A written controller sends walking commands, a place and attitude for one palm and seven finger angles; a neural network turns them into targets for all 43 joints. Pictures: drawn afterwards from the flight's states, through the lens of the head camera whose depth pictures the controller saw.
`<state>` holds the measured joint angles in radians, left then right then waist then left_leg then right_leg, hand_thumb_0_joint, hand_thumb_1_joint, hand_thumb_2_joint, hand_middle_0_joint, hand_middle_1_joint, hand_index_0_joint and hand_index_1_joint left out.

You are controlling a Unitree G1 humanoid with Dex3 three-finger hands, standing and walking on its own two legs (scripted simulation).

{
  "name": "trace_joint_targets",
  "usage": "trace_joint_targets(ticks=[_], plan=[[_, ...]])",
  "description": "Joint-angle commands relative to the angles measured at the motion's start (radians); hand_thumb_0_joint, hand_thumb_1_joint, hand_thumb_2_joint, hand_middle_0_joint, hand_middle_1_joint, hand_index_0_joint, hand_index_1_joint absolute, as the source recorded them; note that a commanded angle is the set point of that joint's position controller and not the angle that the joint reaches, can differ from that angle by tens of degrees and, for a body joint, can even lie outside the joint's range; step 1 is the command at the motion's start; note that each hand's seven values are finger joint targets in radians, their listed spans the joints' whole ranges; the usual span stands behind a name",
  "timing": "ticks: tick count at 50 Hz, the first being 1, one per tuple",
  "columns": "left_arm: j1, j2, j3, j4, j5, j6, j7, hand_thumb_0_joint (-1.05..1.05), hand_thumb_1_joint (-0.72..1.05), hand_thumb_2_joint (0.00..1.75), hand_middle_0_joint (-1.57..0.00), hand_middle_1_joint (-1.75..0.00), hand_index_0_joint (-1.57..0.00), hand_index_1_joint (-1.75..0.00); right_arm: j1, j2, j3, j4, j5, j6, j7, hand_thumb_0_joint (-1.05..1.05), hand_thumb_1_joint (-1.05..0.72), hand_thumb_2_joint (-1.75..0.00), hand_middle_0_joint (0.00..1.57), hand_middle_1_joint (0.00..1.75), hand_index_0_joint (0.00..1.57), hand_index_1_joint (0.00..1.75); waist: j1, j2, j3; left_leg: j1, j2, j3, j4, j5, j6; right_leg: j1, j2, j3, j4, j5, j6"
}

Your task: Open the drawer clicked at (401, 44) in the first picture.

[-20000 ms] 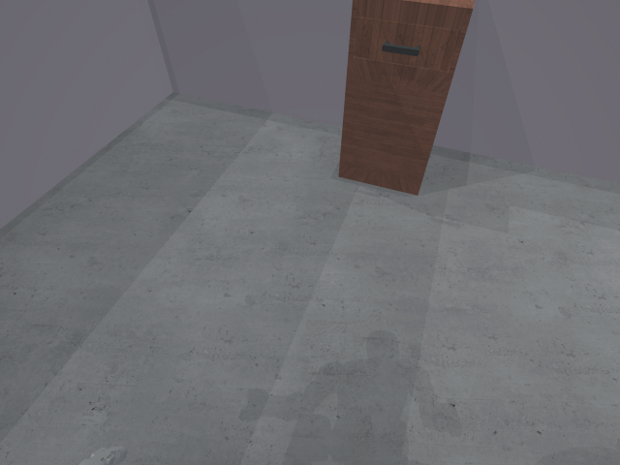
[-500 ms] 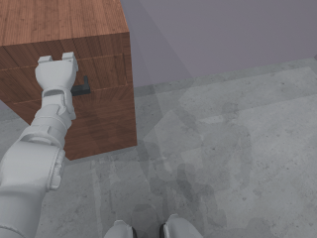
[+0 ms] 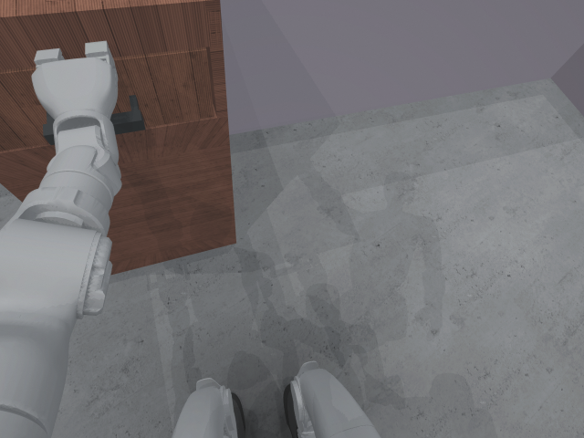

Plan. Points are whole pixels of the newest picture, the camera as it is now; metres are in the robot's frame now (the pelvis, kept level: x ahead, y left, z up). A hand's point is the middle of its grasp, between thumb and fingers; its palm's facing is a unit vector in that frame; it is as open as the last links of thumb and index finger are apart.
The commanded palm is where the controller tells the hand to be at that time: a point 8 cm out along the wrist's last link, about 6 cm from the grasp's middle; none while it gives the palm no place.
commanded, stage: lower the fingers behind the handle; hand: left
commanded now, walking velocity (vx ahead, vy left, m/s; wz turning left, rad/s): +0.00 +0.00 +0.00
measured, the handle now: (95, 117) +0.61 +0.20 +0.00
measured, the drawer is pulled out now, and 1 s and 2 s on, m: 0.00 0.00 0.00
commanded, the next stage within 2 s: lift the fingers back up to retry in 0.56 s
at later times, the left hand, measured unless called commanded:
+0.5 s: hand (95, 117) +0.56 +0.18 +0.05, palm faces +0.05 +0.02 -1.00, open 13.7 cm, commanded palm +0.56 +0.20 +0.04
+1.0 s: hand (92, 115) +0.56 +0.18 +0.05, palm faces +0.00 +0.01 -1.00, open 13.7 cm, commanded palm +0.56 +0.20 +0.09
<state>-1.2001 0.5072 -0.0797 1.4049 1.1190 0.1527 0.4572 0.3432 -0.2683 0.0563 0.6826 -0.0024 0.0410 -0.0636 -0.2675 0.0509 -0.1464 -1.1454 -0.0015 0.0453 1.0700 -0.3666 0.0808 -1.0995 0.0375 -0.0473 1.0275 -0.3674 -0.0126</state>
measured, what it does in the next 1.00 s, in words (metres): stands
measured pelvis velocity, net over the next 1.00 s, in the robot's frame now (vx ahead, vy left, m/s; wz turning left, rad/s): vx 0.00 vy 0.00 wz -0.02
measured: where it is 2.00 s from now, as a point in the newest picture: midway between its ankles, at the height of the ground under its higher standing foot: outside the picture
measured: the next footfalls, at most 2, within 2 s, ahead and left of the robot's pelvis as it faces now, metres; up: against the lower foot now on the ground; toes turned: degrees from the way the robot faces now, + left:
none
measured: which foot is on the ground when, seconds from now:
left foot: down 0.00-1.00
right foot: down 0.00-1.00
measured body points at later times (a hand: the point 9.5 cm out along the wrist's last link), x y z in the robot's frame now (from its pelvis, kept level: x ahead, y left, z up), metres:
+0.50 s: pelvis -0.02 +0.00 -0.02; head +0.13 +0.02 +0.41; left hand +0.56 +0.18 +0.10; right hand -0.01 -0.27 -0.13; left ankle +0.07 +0.07 -0.65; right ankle +0.06 -0.11 -0.65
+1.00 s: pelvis +0.00 +0.00 +0.00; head +0.14 +0.00 +0.43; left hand +0.56 +0.18 +0.11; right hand -0.01 -0.27 -0.11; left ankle +0.07 +0.07 -0.65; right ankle +0.06 -0.11 -0.65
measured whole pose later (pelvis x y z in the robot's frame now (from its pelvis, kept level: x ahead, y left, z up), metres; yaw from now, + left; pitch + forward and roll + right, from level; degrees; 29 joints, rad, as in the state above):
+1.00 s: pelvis +0.00 +0.00 +0.00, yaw -1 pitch +24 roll -3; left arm -1.15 0.56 -0.09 1.29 1.09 0.12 0.35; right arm 0.35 -0.26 0.07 0.66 0.02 0.03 -0.09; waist -0.25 0.06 -0.12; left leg -1.13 0.00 0.03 1.07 -0.36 0.07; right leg -1.09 0.05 -0.04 1.02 -0.36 -0.02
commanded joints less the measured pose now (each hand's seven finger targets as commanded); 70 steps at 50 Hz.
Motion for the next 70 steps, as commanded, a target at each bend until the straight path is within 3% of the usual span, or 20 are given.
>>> trace_joint_targets(ticks=[1, 10, 11, 14, 17, 20, 28, 31, 35, 37, 44, 46, 48, 49, 56, 59, 63, 66, 69, 70], plan=[[-0.334, 0.335, 0.024, -0.036, 0.0, 0.079, -0.051, 0.0, -0.5, 0.3, -0.3, -1.2, -0.3, -1.2, 0.128, -0.197, -0.058, -0.058, 0.001, -0.023, -0.022, 0.0, -0.9, -0.9, 0.2, 0.3, 0.2, 0.3, 0.002, -0.006, -0.313, 0.193, -0.007, -0.094, -0.167, -0.219, -0.022, 0.129, 0.007, 0.028, -0.162, -0.179, 0.0], [-0.348, 0.291, 0.003, -0.05, 0.001, 0.089, -0.069, 0.0, -0.5, 0.3, -0.3, -1.2, -0.3, -1.2, 0.122, -0.2, -0.061, -0.059, 0.004, -0.034, -0.026, 0.0, -0.9, -0.9, 0.2, 0.3, 0.2, 0.3, -0.013, 0.012, -0.32, 0.21, 0.009, -0.137, -0.151, -0.258, -0.024, 0.026, 0.005, 0.014, -0.11, -0.186, -0.005], [-0.342, 0.312, 0.011, -0.043, 0.004, 0.093, -0.07, 0.0, -0.5, 0.3, -0.3, -1.2, -0.3, -1.2, 0.122, -0.203, -0.056, -0.062, 0.006, -0.034, -0.028, 0.0, -0.9, -0.9, 0.2, 0.3, 0.2, 0.3, -0.007, 0.004, -0.324, 0.202, 0.008, -0.137, -0.15, -0.262, -0.024, 0.034, 0.004, 0.015, -0.107, -0.19, -0.003], [-0.363, 0.293, -0.007, -0.051, 0.0, 0.104, -0.077, 0.0, -0.5, 0.3, -0.3, -1.2, -0.3, -1.2, 0.119, -0.2, -0.055, -0.063, 0.01, -0.035, -0.03, 0.0, -0.9, -0.9, 0.2, 0.3, 0.2, 0.3, -0.016, 0.006, -0.324, 0.195, 0.008, -0.137, -0.146, -0.274, -0.023, 0.027, 0.005, 0.016, -0.106, -0.198, -0.002], [-0.354, 0.329, 0.007, -0.047, -0.003, 0.108, -0.089, 0.0, -0.5, 0.3, -0.3, -1.2, -0.3, -1.2, 0.122, -0.2, -0.049, -0.063, 0.011, -0.029, -0.034, 0.0, -0.9, -0.9, 0.2, 0.3, 0.2, 0.3, -0.008, 0.009, -0.34, 0.176, 0.005, -0.128, -0.135, -0.26, -0.023, 0.054, 0.004, 0.02, -0.102, -0.195, -0.002], [-0.367, 0.303, -0.007, -0.057, -0.007, 0.107, -0.103, 0.0, -0.5, 0.3, -0.3, -1.2, -0.3, -1.2, 0.123, -0.197, -0.052, -0.065, 0.014, -0.027, -0.035, 0.0, -0.9, -0.9, 0.2, 0.3, 0.2, 0.3, -0.017, 0.004, -0.328, 0.188, 0.009, -0.134, -0.137, -0.255, -0.023, 0.038, 0.006, 0.019, -0.106, -0.189, -0.003], [-0.331, 0.331, 0.005, -0.063, -0.01, 0.085, -0.118, 0.0, -0.5, 0.3, -0.3, -1.2, -0.3, -1.2, 0.123, -0.192, -0.045, -0.069, 0.016, -0.03, -0.04, 0.0, -0.9, -0.9, 0.2, 0.3, 0.2, 0.3, -0.006, -0.006, -0.317, 0.151, 0.004, -0.116, -0.119, -0.25, -0.02, 0.062, 0.006, 0.026, -0.108, -0.2, 0.0], [-0.333, 0.31, -0.004, -0.074, -0.013, 0.076, -0.116, 0.0, -0.5, 0.3, -0.3, -1.2, -0.3, -1.2, 0.127, -0.191, -0.048, -0.073, 0.018, -0.034, -0.039, 0.0, -0.9, -0.9, 0.2, 0.3, 0.2, 0.3, -0.005, -0.002, -0.321, 0.154, 0.003, -0.116, -0.117, -0.244, -0.021, 0.058, 0.006, 0.026, -0.108, -0.195, 0.001], [-0.328, 0.346, 0.02, -0.08, -0.026, 0.076, -0.115, 0.0, -0.5, 0.3, -0.3, -1.2, -0.3, -1.2, 0.132, -0.191, -0.049, -0.07, 0.017, -0.033, -0.04, 0.0, -0.9, -0.9, 0.2, 0.3, 0.2, 0.3, -0.003, -0.031, -0.33, 0.14, -0.001, -0.1, -0.11, -0.236, -0.019, 0.104, 0.007, 0.038, -0.129, -0.2, 0.004], [-0.338, 0.374, 0.02, -0.097, -0.025, 0.074, -0.117, 0.0, -0.5, 0.3, -0.3, -1.2, -0.3, -1.2, 0.137, -0.187, -0.043, -0.076, 0.021, -0.031, -0.042, 0.0, -0.9, -0.9, 0.2, 0.3, 0.2, 0.3, 0.009, 0.005, -0.349, 0.14, -0.004, -0.088, -0.115, -0.234, -0.021, 0.138, 0.005, 0.046, -0.139, -0.204, 0.005], [-0.385, 0.42, 0.049, -0.179, -0.039, 0.049, -0.11, 0.0, -0.5, 0.3, -0.3, -1.2, -0.3, -1.2, 0.148, -0.181, -0.043, -0.074, 0.024, -0.028, -0.048, 0.0, -0.9, -0.9, 0.2, 0.3, 0.2, 0.3, 0.018, 0.002, -0.372, 0.201, -0.005, -0.088, -0.164, -0.215, -0.02, 0.219, 0.005, 0.053, -0.188, -0.176, 0.014], [-0.397, 0.418, 0.057, -0.215, -0.042, 0.035, -0.103, 0.0, -0.5, 0.3, -0.3, -1.2, -0.3, -1.2, 0.152, -0.176, -0.048, -0.074, 0.023, -0.03, -0.047, 0.0, -0.9, -0.9, 0.2, 0.3, 0.2, 0.3, 0.027, 0.038, -0.4, 0.24, -0.006, -0.086, -0.175, -0.187, -0.019, 0.242, 0.007, 0.052, -0.196, -0.139, 0.011], [-0.383, 0.428, 0.073, -0.223, -0.047, 0.027, -0.095, 0.0, -0.5, 0.3, -0.3, -1.2, -0.3, -1.2, 0.155, -0.176, -0.049, -0.073, 0.023, -0.03, -0.046, 0.0, -0.9, -0.9, 0.2, 0.3, 0.2, 0.3, 0.035, 0.007, -0.395, 0.255, -0.005, -0.089, -0.193, -0.176, -0.02, 0.271, 0.008, 0.052, -0.213, -0.131, 0.013], [-0.395, 0.414, 0.067, -0.243, -0.051, 0.021, -0.089, 0.0, -0.5, 0.3, -0.3, -1.2, -0.3, -1.2, 0.154, -0.172, -0.051, -0.072, 0.023, -0.031, -0.044, 0.0, -0.9, -0.9, 0.2, 0.3, 0.2, 0.3, 0.037, 0.038, -0.399, 0.275, -0.007, -0.083, -0.201, -0.162, -0.02, 0.28, 0.009, 0.053, -0.224, -0.117, 0.012], [-0.404, 0.415, 0.123, -0.371, -0.052, -0.015, -0.029, 0.0, -0.5, 0.3, -0.3, -1.2, -0.3, -1.2, 0.176, -0.168, -0.079, -0.046, 0.015, -0.031, -0.025, 0.0, -0.9, -0.9, 0.2, 0.3, 0.2, 0.3, 0.075, 0.082, -0.499, 0.478, 0.001, -0.1, -0.255, 0.023, -0.03, 0.356, 0.022, 0.039, -0.266, 0.019, 0.001], [-0.391, 0.385, 0.122, -0.391, -0.045, -0.018, -0.004, 0.0, -0.5, 0.3, -0.3, -1.2, -0.3, -1.2, 0.174, -0.166, -0.089, -0.029, 0.011, -0.03, -0.015, 0.0, -0.9, -0.9, 0.2, 0.3, 0.2, 0.3, 0.08, 0.084, -0.475, 0.529, 0.001, -0.097, -0.278, 0.076, -0.034, 0.372, 0.026, 0.034, -0.293, 0.052, -0.002], [-0.373, 0.42, 0.162, -0.449, -0.043, -0.026, 0.018, 0.0, -0.5, 0.3, -0.3, -1.2, -0.3, -1.2, 0.167, -0.165, -0.098, -0.013, 0.006, -0.02, -0.01, 0.0, -0.9, -0.9, 0.2, 0.3, 0.2, 0.3, 0.098, 0.075, -0.512, 0.584, -0.002, -0.08, -0.291, 0.185, -0.033, 0.462, 0.027, 0.043, -0.321, 0.141, -0.002], [-0.308, 0.373, 0.151, -0.433, -0.034, -0.031, 0.027, 0.0, -0.5, 0.3, -0.3, -1.2, -0.3, -1.2, 0.16, -0.16, -0.106, -0.002, 0.003, -0.013, -0.003, 0.0, -0.9, -0.9, 0.2, 0.3, 0.2, 0.3, 0.109, 0.087, -0.482, 0.61, -0.004, -0.074, -0.302, 0.247, -0.039, 0.473, 0.028, 0.039, -0.327, 0.19, -0.008], [-0.261, 0.348, 0.147, -0.417, -0.039, -0.029, 0.035, 0.0, -0.5, 0.3, -0.3, -1.2, -0.3, -1.2, 0.152, -0.159, -0.11, 0.005, 0.001, -0.005, 0.004, 0.0, -0.9, -0.9, 0.2, 0.3, 0.2, 0.3, 0.112, 0.05, -0.444, 0.594, -0.01, -0.062, -0.308, 0.273, -0.037, 0.51, 0.027, 0.045, -0.338, 0.238, -0.007], [-0.277, 0.357, 0.158, -0.443, -0.038, -0.036, 0.036, 0.0, -0.5, 0.3, -0.3, -1.2, -0.3, -1.2, 0.145, -0.158, -0.114, 0.008, -0.001, -0.003, 0.005, 0.0, -0.9, -0.9, 0.2, 0.3, 0.2, 0.3, 0.114, 0.065, -0.466, 0.614, -0.009, -0.058, -0.306, 0.303, -0.039, 0.528, 0.025, 0.047, -0.335, 0.27, -0.008]])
